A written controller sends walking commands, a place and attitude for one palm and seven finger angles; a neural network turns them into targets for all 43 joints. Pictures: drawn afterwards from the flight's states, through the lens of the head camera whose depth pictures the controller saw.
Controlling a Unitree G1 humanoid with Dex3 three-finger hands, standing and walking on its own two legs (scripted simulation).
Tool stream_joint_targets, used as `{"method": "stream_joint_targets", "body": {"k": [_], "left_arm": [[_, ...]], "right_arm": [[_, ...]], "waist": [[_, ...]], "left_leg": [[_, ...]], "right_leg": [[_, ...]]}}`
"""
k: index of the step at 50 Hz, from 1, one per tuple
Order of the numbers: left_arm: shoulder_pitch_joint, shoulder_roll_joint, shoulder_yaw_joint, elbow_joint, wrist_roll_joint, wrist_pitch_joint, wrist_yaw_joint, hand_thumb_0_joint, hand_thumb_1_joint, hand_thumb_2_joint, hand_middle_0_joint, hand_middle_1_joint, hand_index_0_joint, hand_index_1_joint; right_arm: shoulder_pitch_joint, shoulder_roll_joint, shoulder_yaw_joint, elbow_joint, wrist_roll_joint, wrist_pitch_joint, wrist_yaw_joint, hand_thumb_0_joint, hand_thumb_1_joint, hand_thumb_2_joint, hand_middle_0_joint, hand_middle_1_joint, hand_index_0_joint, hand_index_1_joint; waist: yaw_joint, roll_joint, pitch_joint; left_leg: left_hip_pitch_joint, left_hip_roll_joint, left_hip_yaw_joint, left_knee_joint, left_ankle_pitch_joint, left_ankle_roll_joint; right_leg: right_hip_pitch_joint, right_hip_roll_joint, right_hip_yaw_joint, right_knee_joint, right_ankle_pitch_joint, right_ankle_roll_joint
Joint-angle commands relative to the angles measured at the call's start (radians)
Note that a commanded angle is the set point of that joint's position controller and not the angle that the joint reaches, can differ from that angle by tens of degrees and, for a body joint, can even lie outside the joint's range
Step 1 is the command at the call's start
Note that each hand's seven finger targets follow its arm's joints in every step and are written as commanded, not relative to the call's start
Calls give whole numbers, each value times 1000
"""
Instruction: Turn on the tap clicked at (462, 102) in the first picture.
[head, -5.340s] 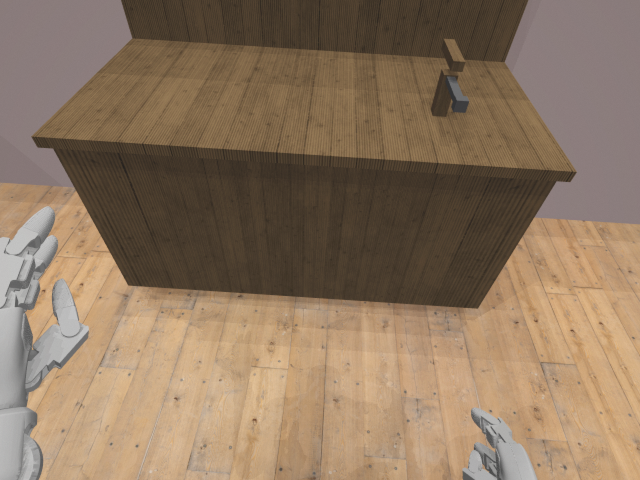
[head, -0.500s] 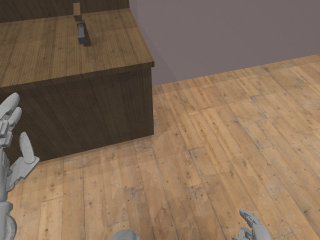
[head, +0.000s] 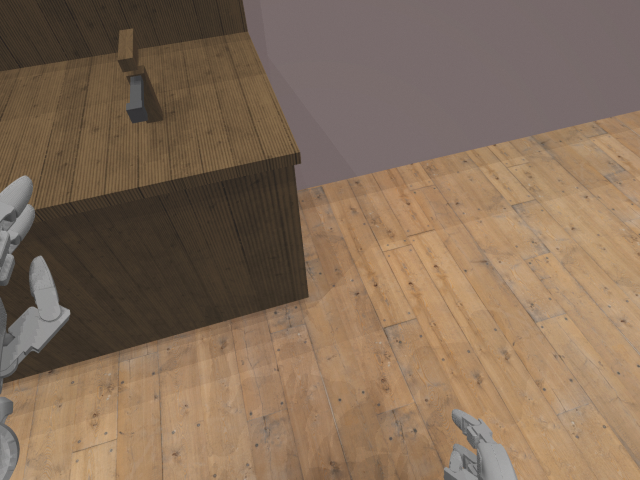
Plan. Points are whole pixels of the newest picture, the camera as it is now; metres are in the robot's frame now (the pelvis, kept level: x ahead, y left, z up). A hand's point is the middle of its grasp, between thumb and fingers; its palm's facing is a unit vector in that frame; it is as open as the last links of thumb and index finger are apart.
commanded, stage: take the last steps up to it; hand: left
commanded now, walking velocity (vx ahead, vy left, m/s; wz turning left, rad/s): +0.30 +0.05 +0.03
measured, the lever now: (137, 112) +0.69 +0.40 +0.07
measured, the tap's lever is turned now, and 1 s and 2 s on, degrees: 0 0 0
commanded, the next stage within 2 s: come to a stop and stand still in 0.94 s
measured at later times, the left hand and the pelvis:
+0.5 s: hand (117, 199) +0.34 +0.24 +0.20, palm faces +0.38 -0.83 -0.42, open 7.4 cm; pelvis +0.12 +0.00 +0.02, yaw -1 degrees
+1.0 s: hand (153, 138) +0.46 +0.24 +0.19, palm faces +0.41 -0.82 -0.40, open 7.4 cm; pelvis +0.23 +0.00 +0.01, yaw +0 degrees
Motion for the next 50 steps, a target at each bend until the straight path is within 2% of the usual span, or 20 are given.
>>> {"method": "stream_joint_targets", "body": {"k": [1, 5, 12, 13, 14, 15, 16, 18, 21, 27, 28, 29, 30, 32, 36, 42, 45, 47, 48, 50], "left_arm": [[-73, 189, 152, -186, -24, -64, 12, 0, 900, 900, -200, -300, -200, -300], [-42, 160, 140, -246, -7, -83, 20, 0, 900, 900, -200, -300, -200, -300], [-47, 141, 124, -272, -16, -76, 50, 0, 900, 900, -200, -300, -200, -300], [-49, 127, 107, -261, -16, -78, 46, 0, 900, 900, -200, -300, -200, -300], [-79, 117, 97, -275, -19, -82, 44, 0, 900, 900, -200, -300, -200, -300], [-82, 128, 103, -217, -17, -93, 38, 0, 900, 900, -200, -300, -200, -300], [-93, 168, 126, -196, -11, -91, 32, 0, 900, 900, -200, -300, -200, -300], [-97, 156, 110, -252, -6, -95, 19, 0, 900, 900, -200, -300, -200, -300], [12, 110, 92, -282, -17, -80, 17, 0, 900, 900, -200, -300, -200, -300], [-17, 126, 118, -193, -16, -55, 26, 0, 900, 900, -200, -300, -200, -300], [-27, 139, 117, -163, -11, -48, 25, 0, 900, 900, -200, -300, -200, -300], [-53, 167, 128, -162, -6, -46, 29, 0, 900, 900, -200, -300, -200, -300], [-75, 206, 169, -156, -19, -45, 33, 0, 900, 900, -200, -300, -200, -300], [-68, 191, 157, -164, -27, -59, 20, 0, 900, 900, -200, -300, -200, -300], [-28, 150, 131, -203, -7, -82, 23, 0, 900, 900, -200, -300, -200, -300], [-2, 141, 129, -245, -13, -75, 46, 0, 900, 900, -200, -300, -200, -300], [-65, 147, 115, -269, -15, -84, 44, 0, 900, 900, -200, -300, -200, -300], [-52, 151, 127, -222, -20, -94, 38, 0, 900, 900, -200, -300, -200, -300], [-71, 170, 128, -236, -16, -97, 29, 0, 900, 900, -200, -300, -200, -300], [-44, 150, 112, -268, -15, -93, 22, 0, 900, 900, -200, -300, -200, -300]], "right_arm": [[-105, -148, -77, -138, 2, -43, -4, 0, -900, -900, 200, 300, 200, 300], [-130, -135, -64, -141, -4, -21, -13, 0, -900, -900, 200, 300, 200, 300], [-66, -148, -88, -183, -9, -32, -33, 0, -900, -900, 200, 300, 200, 300], [-50, -169, -98, -190, -2, -31, -39, 0, -900, -900, 200, 300, 200, 300], [-56, -193, -104, -198, 5, -32, -35, 0, -900, -900, 200, 300, 200, 300], [-65, -176, -93, -196, 2, -37, -30, 0, -900, -900, 200, 300, 200, 300], [-77, -166, -86, -186, -4, -44, -29, 0, -900, -900, 200, 300, 200, 300], [-74, -164, -95, -164, 8, -55, -19, 0, -900, -900, 200, 300, 200, 300], [-56, -171, -97, -165, 6, -68, -9, 0, -900, -900, 200, 300, 200, 300], [-71, -163, -82, -162, 5, -58, -23, 0, -900, -900, 200, 300, 200, 300], [-74, -150, -78, -162, 7, -50, -27, 0, -900, -900, 200, 300, 200, 300], [-73, -125, -74, -169, 9, -41, -25, 0, -900, -900, 200, 300, 200, 300], [-101, -131, -67, -175, 4, -50, -22, 0, -900, -900, 200, 300, 200, 300], [-98, -143, -73, -142, 2, -46, -12, 0, -900, -900, 200, 300, 200, 300], [-118, -132, -60, -136, -4, -22, -15, 0, -900, -900, 200, 300, 200, 300], [-88, -130, -77, -186, -11, -23, -21, 0, -900, -900, 200, 300, 200, 300], [-58, -168, -99, -197, 2, -19, -29, 0, -900, -900, 200, 300, 200, 300], [-58, -168, -95, -200, 0, -22, -28, 0, -900, -900, 200, 300, 200, 300], [-75, -164, -89, -197, -8, -32, -27, 0, -900, -900, 200, 300, 200, 300], [-62, -170, -101, -174, 7, -41, -14, 0, -900, -900, 200, 300, 200, 300]], "waist": [[-3, -269, -139], [-13, -187, -152], [-14, -88, -185], [-27, 33, -177], [-29, 215, -177], [-33, 264, -158], [-34, 241, -118], [-20, 153, -119], [-15, 172, -161], [-8, 104, -175], [-4, -4, -183], [-9, -247, -189], [13, -361, -178], [-2, -271, -130], [-11, -184, -159], [3, -191, -191], [-23, -16, -202], [-24, 267, -207], [-20, 260, -179], [-21, 134, -175]], "left_leg": [[-401, -25, -109, 473, -6, -7], [-226, -1, -45, 162, 52, -7], [135, -75, 93, -366, 236, 15], [230, 0, -23, -412, 225, 52], [329, 186, -301, -471, 330, 141], [293, 300, -499, -556, 298, 222], [244, 330, -537, -574, 249, 265], [264, 266, -380, -514, 348, 249], [207, 189, -171, -490, 466, 196], [42, 121, -27, -320, 307, 104], [-48, 77, 14, -170, 200, 80], [-233, -34, 82, 85, 39, 37], [-373, -87, 5, 298, -135, 14], [-403, -38, -105, 439, -21, -7], [-252, -22, -38, 166, 55, -11], [-6, -101, 98, -264, 226, 4], [212, -8, -17, -397, 357, 53], [319, 263, -431, -497, 547, 223], [280, 302, -506, -513, 504, 260], [308, 255, -363, -466, 566, 253]], "right_leg": [[311, -384, 598, -354, -36, -174], [189, -294, 279, -308, 207, -123], [159, -176, 176, -126, 42, -52], [47, -128, 142, 14, -27, -15], [-136, -12, 69, 242, -195, 39], [-231, 19, 107, 444, -388, 39], [-295, -25, 169, 536, -344, 40], [-342, -52, 168, 520, -247, 50], [-210, -40, 100, 326, -162, 58], [182, 33, -17, -109, -8, 59], [267, -32, 83, -165, -7, 27], [361, -229, 419, -251, 31, -63], [367, -391, 680, -337, 57, -157], [312, -379, 615, -345, 54, -168], [262, -283, 262, -254, 473, -115], [262, -223, 192, -187, 391, -75], [109, -140, 143, 24, 166, -6], [-165, 15, 101, 378, -373, 48], [-212, -7, 155, 485, -386, 42], [-274, -32, 166, 465, -297, 51]]}}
